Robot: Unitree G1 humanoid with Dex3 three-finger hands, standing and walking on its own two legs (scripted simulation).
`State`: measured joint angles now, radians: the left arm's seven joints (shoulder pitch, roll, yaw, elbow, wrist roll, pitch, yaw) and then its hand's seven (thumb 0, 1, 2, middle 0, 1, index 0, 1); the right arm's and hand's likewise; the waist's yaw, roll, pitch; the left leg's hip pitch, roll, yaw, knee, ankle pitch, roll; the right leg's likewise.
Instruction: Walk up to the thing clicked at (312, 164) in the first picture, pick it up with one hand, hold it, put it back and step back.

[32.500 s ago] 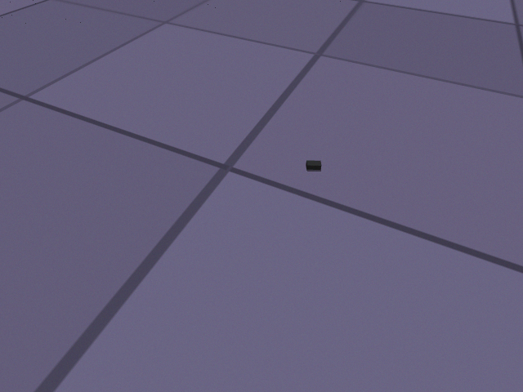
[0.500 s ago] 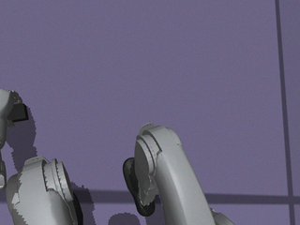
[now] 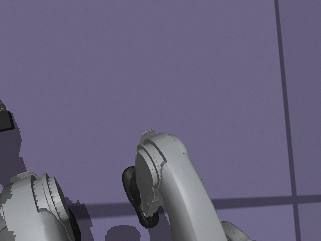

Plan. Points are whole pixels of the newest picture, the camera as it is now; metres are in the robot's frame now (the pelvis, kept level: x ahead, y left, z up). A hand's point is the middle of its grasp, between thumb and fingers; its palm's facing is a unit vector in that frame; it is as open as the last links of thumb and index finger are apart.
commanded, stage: rest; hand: left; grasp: from above
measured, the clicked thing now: out of the picture +0.45 +0.25 -0.28
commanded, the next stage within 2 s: open in 0.10 s
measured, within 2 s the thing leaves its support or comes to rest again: neither
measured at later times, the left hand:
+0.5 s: hand out of the picture +0.43 +0.25 -0.25, palm faces -0.46 -0.09 -0.88, open 8.1 cm
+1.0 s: hand out of the picture +0.43 +0.25 -0.25, palm faces -0.47 -0.11 -0.87, open 11.2 cm
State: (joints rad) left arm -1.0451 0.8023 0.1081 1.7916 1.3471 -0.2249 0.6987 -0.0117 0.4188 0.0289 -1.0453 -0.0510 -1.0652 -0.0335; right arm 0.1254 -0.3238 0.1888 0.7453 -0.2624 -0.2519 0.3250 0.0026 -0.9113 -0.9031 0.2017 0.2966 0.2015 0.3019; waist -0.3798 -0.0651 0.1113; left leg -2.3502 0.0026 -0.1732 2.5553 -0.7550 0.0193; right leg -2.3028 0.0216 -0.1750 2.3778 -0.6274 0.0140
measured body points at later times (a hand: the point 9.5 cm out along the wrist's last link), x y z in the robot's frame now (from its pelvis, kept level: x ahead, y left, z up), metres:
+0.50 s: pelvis +0.00 +0.00 +0.01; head +0.27 +0.11 +0.34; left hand +0.45 +0.25 -0.20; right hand +0.04 -0.25 -0.06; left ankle +0.06 +0.12 -0.27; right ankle +0.11 -0.11 -0.27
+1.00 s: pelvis +0.00 +0.00 +0.01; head +0.28 +0.11 +0.34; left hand +0.45 +0.26 -0.20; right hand +0.03 -0.25 -0.06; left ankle +0.06 +0.12 -0.27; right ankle +0.11 -0.11 -0.27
